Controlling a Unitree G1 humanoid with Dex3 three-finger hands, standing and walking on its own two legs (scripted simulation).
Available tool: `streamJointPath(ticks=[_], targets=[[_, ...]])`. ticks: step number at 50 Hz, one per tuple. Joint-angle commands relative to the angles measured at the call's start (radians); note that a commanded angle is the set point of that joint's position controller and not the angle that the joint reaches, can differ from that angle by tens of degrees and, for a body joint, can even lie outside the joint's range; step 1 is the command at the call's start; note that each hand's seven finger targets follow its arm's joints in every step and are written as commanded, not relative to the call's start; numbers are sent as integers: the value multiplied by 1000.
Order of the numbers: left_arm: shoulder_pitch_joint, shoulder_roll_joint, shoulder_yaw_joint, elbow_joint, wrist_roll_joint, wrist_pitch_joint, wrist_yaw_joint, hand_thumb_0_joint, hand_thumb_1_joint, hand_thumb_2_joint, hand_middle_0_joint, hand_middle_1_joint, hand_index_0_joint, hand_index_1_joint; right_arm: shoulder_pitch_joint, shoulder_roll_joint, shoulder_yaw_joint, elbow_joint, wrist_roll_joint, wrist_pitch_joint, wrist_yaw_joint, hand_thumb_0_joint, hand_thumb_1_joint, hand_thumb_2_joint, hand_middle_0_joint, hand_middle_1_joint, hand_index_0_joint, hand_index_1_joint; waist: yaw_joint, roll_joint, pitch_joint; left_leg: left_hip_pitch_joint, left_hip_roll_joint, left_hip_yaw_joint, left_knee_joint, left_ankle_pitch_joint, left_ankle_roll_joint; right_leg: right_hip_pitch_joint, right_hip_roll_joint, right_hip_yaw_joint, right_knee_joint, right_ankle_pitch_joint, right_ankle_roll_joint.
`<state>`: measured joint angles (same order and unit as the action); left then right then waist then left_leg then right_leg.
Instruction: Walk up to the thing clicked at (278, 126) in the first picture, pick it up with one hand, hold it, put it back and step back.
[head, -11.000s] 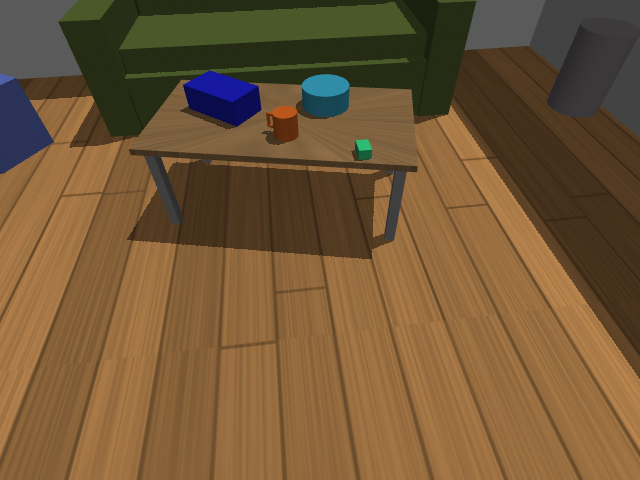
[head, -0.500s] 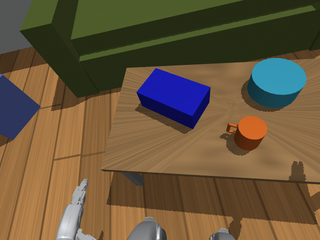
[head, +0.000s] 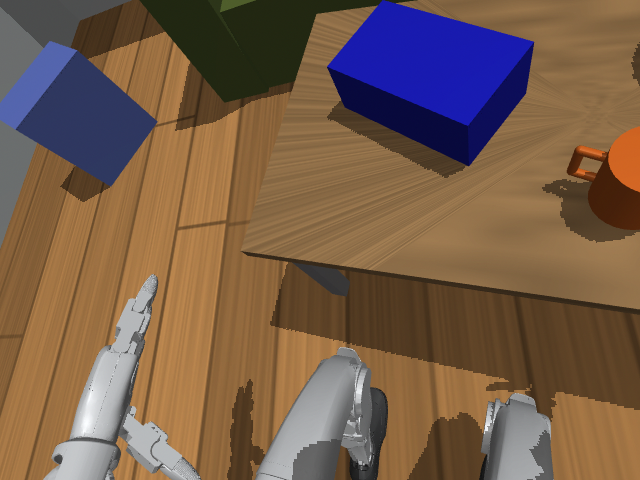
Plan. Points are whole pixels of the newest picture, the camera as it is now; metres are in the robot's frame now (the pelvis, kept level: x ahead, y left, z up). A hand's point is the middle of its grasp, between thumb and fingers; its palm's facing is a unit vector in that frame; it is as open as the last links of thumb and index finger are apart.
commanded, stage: close in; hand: right
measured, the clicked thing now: (626, 175) +0.54 -0.23 -0.12
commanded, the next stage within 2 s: rest palm in 0.48 s
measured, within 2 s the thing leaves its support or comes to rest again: leaves its support in 1.62 s
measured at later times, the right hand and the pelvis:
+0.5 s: hand out of the picture +0.48 -0.25 -0.09, palm faces +0.26 +0.97 +0.03, open 17.8 cm; pelvis -0.02 +0.01 -0.04, yaw +0 degrees
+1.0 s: hand out of the picture +0.50 -0.24 -0.10, palm faces +0.29 +0.96 +0.00, open 14.8 cm; pelvis -0.02 +0.01 -0.04, yaw -1 degrees
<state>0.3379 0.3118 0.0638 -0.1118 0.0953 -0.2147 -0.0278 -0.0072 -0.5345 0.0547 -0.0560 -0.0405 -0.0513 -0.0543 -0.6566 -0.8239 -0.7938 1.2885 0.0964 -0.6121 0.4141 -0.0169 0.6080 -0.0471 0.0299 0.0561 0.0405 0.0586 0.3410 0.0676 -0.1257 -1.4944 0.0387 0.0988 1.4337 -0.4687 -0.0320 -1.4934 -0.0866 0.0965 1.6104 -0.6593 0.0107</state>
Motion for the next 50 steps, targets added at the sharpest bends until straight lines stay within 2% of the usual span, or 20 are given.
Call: streamJointPath(ticks=[1, 3, 6, 7, 9, 13, 22, 23, 28, 30, 32, 35, 37, 38, 40, 41, 45, 47, 48, 50], targets=[[144, 220, 180, -232, -16, -50, 9, 0, -568, 50, -56, -50, -52, -55, -230, -275, -10, -180, -11, -80, -41, 0, 611, -44, 40, 54, 48, 53, -9, -445, -513, 218, -59, -21, -26, 151, 73, 372, 24, 14, -186, 401, 14], [152, 213, 185, -289, -18, -53, -1, 0, -557, 44, -56, -52, -55, -53, -259, -256, -1, -233, -17, -86, -71, 0, 611, -42, 39, 54, 47, 53, -2, -470, -536, 205, -58, -23, -11, 136, 74, 369, 26, 9, -174, 355, 13], [148, 273, 256, -393, -17, -49, -2, 0, -550, 43, -56, -52, -56, -52, -319, -292, -14, -351, -40, -94, -127, 0, 611, -43, 38, 55, 45, 55, 4, -515, -624, 219, -55, -28, 7, 137, 74, 400, 28, 5, -164, 331, 13], [147, 273, 262, -405, -16, -45, -4, 0, -549, 43, -54, -52, -54, -52, -312, -298, -15, -371, -51, -91, -144, 0, 608, -37, 41, 52, 45, 52, -14, -540, -645, 218, -55, -28, 16, 135, 75, 413, 27, 2, -162, 342, 16], [165, 285, 292, -386, -18, -36, -5, 0, -544, 44, -51, -50, -50, -50, -297, -259, 10, -389, -63, -80, -165, 0, 611, -33, 40, 52, 43, 52, -8, -580, -627, 175, -57, -27, 27, 137, 75, 448, 19, 3, -155, 399, 23], [188, 230, 268, -373, -22, -20, -16, 0, -543, 47, -48, -48, -47, -49, -275, -186, 38, -401, -76, -50, -205, 0, 611, -35, 33, 55, 38, 55, -17, -530, -557, 194, -54, -36, 17, 115, 73, 329, 28, -18, -151, 276, 13], [193, 239, 289, -474, -32, -8, -8, 0, -558, 52, -52, -49, -49, -53, -260, -41, 91, -360, -79, -20, -260, 0, 611, -56, 19, 62, 31, 62, 6, -350, -523, 241, -53, -35, 6, 62, 66, 186, 46, -14, -152, 142, -9], [205, 221, 273, -475, -32, -7, -8, 0, -561, 55, -50, -48, -46, -53, -266, -21, 106, -361, -81, -23, -265, 0, 611, -59, 17, 64, 28, 64, 10, -343, -510, 243, -52, -40, 4, 61, 66, 168, 47, -19, -151, 138, -12], [222, 255, 327, -505, -34, -5, -1, 0, -555, 50, -51, -51, -49, -53, -303, -23, 114, -396, -97, -37, -297, 0, 589, -66, 24, 66, 32, 66, 23, -331, -564, 261, -52, -51, -4, 78, 60, 201, 52, -26, -139, 147, -16], [244, 217, 305, -475, -37, -5, -5, 0, -611, 98, -47, -31, -20, -60, -300, 46, 157, -374, -93, -39, -301, 0, 549, -84, 43, 73, 49, 74, 37, -339, -512, 236, -52, -51, -3, 90, 61, 189, 53, -31, -138, 156, -15], [263, 189, 281, -462, -36, -6, -8, 0, -611, 100, -46, -30, -19, -60, -324, 34, 159, -377, -101, -47, -310, 0, 566, -59, 62, 64, 67, 64, 31, -356, -507, 227, -50, -52, 2, 94, 60, 189, 55, -35, -132, 162, -14], [249, 214, 291, -491, -32, -3, -6, 0, -578, 69, -49, -44, -38, -56, -377, -21, 142, -409, -117, -55, -325, 0, 556, -64, 272, 164, 274, 164, 27, -395, -559, 219, -48, -48, 27, 133, 64, 238, 54, -33, -123, 225, -8], [235, 227, 305, -507, -29, -1, -7, 0, -572, 66, -48, -46, -40, -55, -379, 6, 157, -387, -121, -56, -326, 0, 517, -96, 379, 231, 380, 232, 37, -397, -560, 197, -50, -37, 37, 135, 68, 259, 53, -22, -127, 247, -4], [216, 254, 323, -525, -28, 1, -5, 0, -578, 70, -47, -44, -37, -55, -408, -24, 146, -435, -126, -61, -329, 0, 530, -111, 440, 271, 443, 272, 31, -430, -603, 191, -50, -38, 43, 143, 69, 301, 51, -18, -128, 276, 0], [225, 254, 341, -533, -23, 4, -7, 0, -571, 68, -45, -45, -37, -54, -383, 23, 183, -382, -144, -48, -334, 0, 499, -152, 485, 318, 487, 319, 47, -412, -587, 208, -50, -39, 25, 133, 65, 290, 51, -24, -126, 247, -6], [235, 248, 331, -534, -25, 6, -10, 0, -568, 67, -46, -45, -38, -54, -403, 48, 197, -384, -144, -43, -332, 0, 479, -165, 515, 338, 517, 339, 57, -407, -590, 202, -48, -38, 28, 134, 65, 284, 53, -22, -124, 240, -4], [232, 258, 347, -531, -32, 7, -9, 0, -566, 68, -44, -44, -36, -53, -418, -10, 182, -389, -154, -30, -339, 0, 459, -196, 608, 401, 610, 402, 54, -412, -597, 196, -50, -37, 30, 142, 63, 287, 49, -19, -116, 254, -4], [261, 216, 309, -493, -31, 13, -15, 0, -567, 70, -43, -44, -35, -53, -422, 44, 206, -338, -147, -22, -330, 0, 448, -238, 724, 482, 728, 483, 67, -417, -538, 158, -50, -29, 38, 135, 65, 276, 48, -18, -117, 266, 0], [255, 210, 298, -487, -35, 14, -16, 0, -571, 73, -42, -42, -33, -52, -435, 18, 192, -358, -145, -21, -332, 0, 434, -267, 749, 511, 755, 513, 48, -433, -543, 145, -49, -29, 43, 133, 67, 284, 46, -14, -121, 282, 2], [252, 227, 309, -509, -34, 15, -14, 0, -577, 77, -42, -42, -32, -53, -433, -16, 177, -355, -151, -16, -330, 0, 410, -300, 853, 577, 858, 579, 54, -447, -570, 139, -47, -26, 54, 144, 68, 320, 44, -12, -112, 316, 7]])
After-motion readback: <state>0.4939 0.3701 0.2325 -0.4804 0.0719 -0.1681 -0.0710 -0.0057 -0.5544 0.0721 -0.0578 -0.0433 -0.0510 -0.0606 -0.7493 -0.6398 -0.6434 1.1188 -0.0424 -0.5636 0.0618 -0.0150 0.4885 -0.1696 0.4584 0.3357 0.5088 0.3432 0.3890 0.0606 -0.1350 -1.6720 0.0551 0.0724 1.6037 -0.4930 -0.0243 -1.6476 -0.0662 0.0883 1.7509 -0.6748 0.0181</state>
